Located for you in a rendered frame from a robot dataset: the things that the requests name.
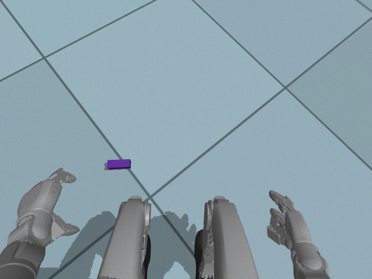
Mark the small box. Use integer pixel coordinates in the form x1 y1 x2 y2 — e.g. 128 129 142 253
107 159 131 169

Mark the right robot hand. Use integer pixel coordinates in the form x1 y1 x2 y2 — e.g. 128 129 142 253
267 191 313 250

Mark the left robot hand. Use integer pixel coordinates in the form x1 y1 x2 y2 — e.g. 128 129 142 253
17 168 80 239

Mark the left robot arm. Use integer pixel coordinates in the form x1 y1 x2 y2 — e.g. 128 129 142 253
0 210 53 279

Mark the right robot foot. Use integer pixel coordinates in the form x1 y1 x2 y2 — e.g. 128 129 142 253
194 230 213 279

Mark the right robot arm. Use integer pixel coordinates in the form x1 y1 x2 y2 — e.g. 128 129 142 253
291 242 330 279

